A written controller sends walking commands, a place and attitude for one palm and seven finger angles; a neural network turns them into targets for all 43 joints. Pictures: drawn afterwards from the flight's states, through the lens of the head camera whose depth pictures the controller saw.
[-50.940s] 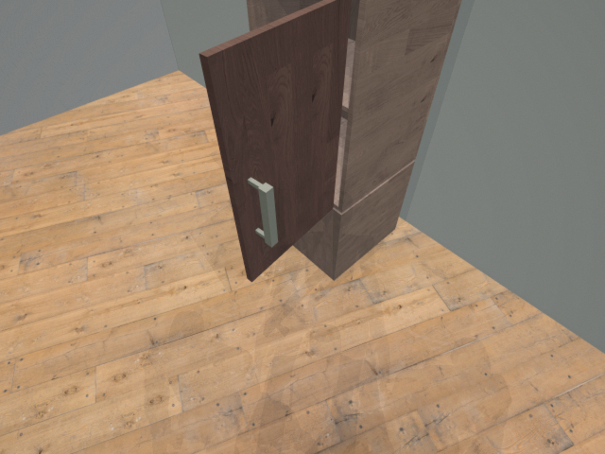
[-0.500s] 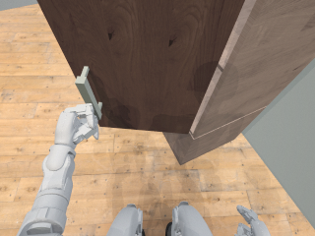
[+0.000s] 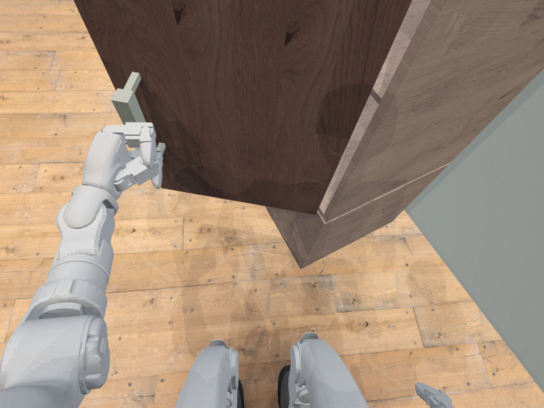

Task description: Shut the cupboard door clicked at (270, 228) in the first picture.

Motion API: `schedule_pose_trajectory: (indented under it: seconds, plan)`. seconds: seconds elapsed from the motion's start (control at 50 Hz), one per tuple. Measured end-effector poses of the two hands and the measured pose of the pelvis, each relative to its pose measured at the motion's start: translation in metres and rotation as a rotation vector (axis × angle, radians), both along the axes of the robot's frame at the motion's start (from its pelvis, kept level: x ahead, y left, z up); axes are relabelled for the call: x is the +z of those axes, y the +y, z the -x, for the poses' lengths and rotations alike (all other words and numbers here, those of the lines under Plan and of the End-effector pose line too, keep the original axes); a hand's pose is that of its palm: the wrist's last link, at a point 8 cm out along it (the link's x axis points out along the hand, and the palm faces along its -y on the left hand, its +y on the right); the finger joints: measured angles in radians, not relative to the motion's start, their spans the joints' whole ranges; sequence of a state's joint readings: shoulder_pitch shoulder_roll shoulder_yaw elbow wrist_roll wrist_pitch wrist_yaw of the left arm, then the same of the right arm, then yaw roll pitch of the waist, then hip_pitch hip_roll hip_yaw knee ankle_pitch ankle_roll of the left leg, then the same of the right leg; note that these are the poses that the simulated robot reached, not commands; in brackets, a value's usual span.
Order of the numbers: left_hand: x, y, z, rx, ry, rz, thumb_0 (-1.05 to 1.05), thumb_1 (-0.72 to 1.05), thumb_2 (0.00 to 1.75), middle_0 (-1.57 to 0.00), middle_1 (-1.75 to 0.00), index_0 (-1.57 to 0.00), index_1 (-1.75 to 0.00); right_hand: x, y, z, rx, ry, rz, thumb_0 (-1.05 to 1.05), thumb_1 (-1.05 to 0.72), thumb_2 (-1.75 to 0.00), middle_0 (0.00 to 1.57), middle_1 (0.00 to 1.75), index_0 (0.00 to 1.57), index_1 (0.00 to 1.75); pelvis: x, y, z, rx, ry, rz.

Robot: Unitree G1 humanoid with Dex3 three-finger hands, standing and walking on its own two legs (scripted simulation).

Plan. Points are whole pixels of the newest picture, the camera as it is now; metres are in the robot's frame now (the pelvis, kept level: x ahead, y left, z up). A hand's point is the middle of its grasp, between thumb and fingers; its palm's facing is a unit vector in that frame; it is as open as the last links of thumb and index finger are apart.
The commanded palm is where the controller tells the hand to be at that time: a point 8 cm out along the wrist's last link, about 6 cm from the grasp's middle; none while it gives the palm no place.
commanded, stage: push the door shut along its arc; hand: left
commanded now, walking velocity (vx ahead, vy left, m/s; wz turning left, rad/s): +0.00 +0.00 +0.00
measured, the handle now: (145, 127) +0.53 +0.19 +0.03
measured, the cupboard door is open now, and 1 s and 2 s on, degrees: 53 35 26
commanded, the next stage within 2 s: pull the fist back off the door in 1.30 s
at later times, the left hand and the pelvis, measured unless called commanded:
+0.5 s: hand (184, 138) +0.50 +0.12 +0.04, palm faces -0.35 -0.94 -0.04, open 3.1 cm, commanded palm +0.51 +0.16 +0.04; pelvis +0.00 +0.02 -0.01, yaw -1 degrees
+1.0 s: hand (214, 108) +0.56 +0.08 +0.04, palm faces -0.44 -0.90 -0.02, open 3.1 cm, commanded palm +0.57 +0.11 +0.04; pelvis +0.00 +0.00 -0.02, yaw -3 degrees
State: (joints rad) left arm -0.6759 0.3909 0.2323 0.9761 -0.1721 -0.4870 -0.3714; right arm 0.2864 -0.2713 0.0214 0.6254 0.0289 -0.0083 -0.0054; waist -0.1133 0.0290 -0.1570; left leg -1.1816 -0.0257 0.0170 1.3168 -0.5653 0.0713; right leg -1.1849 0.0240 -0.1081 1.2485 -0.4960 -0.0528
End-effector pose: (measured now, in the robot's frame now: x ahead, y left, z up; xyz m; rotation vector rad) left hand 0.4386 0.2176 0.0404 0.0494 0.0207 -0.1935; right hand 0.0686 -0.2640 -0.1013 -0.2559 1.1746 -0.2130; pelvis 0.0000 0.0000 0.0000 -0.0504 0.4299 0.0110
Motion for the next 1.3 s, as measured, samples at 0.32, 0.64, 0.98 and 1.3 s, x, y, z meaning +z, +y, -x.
schedule_pose_trajectory:
  seconds: [0.32, 0.64, 0.98, 1.3]
  plan:
    - [0.001, -0.01, -0.034, -0.102, 0.007, -0.01, 0.02, 0.9, 0.9, -1.3, -1.5, -1.32, -1.5, 0.0, 0.006, 0.036, -0.035, 0.095, 0.031, 0.0, -0.91, -0.9, 0.2, 0.3, 0.2, 0.3, -0.006, 0.012, 0.004, 0.008, 0.03, 0.025]
    - [-0.001, -0.044, -0.084, -0.168, 0.024, 0.002, 0.02, 0.9, 0.9, -1.3, -1.5, -1.3, -1.5, -0.005, 0.012, 0.058, -0.086, 0.145, 0.037, 0.0, -0.91, -0.9, 0.2, 0.3, 0.2, 0.3, -0.017, 0.014, 0.003, -0.008, 0.078, 0.036]
    - [0.005, -0.079, -0.12, -0.256, 0.066, 0.005, 0.02, 0.9, 0.92, -1.3, -1.5, -1.3, -1.5, -0.008, 0.007, 0.081, -0.137, 0.204, 0.036, 0.0, -0.91, -0.9, 0.2, 0.3, 0.2, 0.3, -0.022, 0.004, -0.004, -0.026, 0.113, 0.03]
    - [0.006, -0.087, -0.135, -0.294, 0.092, -0.024, 0.0, 0.91, 0.94, -1.3, -1.5, -1.3, -1.5, -0.016, -0.006, 0.085, -0.124, 0.21, 0.062, 0.0, -0.91, -0.9, 0.2, 0.3, 0.2, 0.3, -0.032, -0.006, 0.0, -0.024, 0.137, 0.028]
